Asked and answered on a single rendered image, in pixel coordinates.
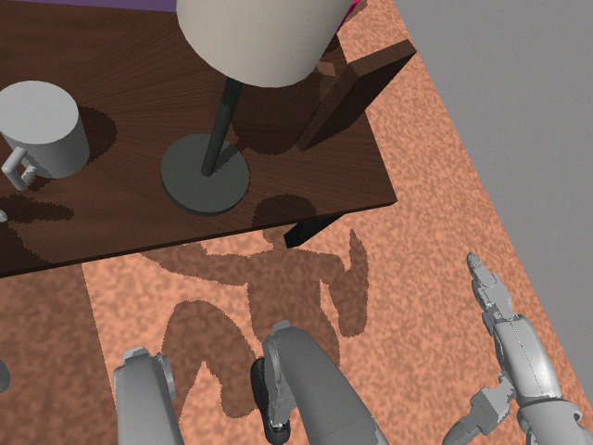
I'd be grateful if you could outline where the right robot foot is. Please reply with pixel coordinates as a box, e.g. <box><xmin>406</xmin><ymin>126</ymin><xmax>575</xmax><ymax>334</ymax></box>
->
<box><xmin>250</xmin><ymin>357</ymin><xmax>290</xmax><ymax>445</ymax></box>

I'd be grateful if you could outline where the desk lamp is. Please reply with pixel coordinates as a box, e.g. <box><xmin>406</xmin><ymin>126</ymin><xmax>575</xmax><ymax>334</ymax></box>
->
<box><xmin>160</xmin><ymin>0</ymin><xmax>354</xmax><ymax>217</ymax></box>

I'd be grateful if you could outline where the right robot arm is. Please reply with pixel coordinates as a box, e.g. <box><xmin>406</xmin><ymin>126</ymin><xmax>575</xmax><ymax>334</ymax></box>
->
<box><xmin>516</xmin><ymin>398</ymin><xmax>593</xmax><ymax>445</ymax></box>

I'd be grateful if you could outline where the right robot hand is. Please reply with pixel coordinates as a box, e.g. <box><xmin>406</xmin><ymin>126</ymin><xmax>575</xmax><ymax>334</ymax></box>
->
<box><xmin>442</xmin><ymin>252</ymin><xmax>563</xmax><ymax>445</ymax></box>

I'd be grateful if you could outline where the coffee table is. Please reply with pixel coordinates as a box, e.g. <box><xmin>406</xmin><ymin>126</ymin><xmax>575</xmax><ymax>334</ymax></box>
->
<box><xmin>0</xmin><ymin>0</ymin><xmax>397</xmax><ymax>278</ymax></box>

